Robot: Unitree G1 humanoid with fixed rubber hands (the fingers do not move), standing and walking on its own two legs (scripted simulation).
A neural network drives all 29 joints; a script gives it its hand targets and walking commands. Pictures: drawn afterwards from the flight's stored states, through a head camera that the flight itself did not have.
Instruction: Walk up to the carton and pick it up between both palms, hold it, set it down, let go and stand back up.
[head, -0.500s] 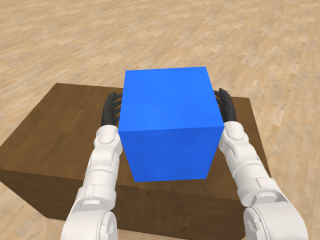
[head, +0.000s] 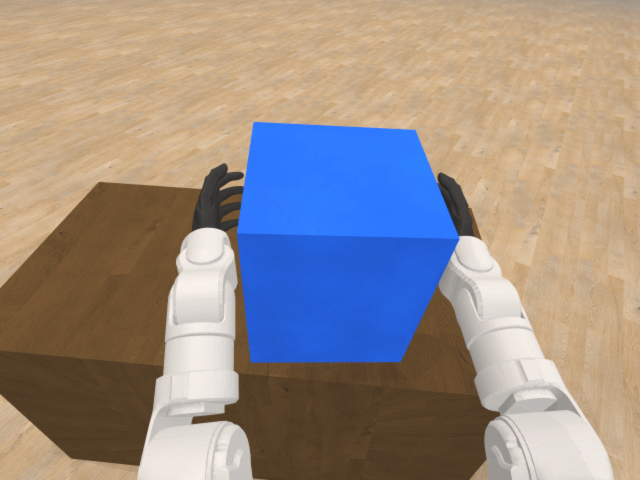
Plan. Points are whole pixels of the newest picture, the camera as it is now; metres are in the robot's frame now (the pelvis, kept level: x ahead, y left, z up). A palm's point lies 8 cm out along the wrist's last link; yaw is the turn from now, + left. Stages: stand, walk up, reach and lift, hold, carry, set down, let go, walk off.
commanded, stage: reach and lift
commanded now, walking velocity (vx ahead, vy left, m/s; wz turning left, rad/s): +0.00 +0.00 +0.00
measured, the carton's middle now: (331, 248) +0.37 -0.02 +0.12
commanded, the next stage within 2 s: hold in 1.06 s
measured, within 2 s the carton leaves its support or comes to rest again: neither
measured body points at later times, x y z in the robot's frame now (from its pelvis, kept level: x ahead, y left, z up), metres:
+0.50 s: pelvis -0.01 -0.02 +0.00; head -0.06 +0.01 +0.45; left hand +0.38 +0.14 +0.19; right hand +0.37 -0.17 +0.18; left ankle -0.01 +0.10 -0.75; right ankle +0.04 -0.13 -0.75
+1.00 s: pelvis +0.00 -0.01 +0.00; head -0.05 +0.02 +0.45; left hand +0.38 +0.14 +0.20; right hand +0.37 -0.17 +0.19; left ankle -0.01 +0.10 -0.75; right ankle +0.04 -0.13 -0.75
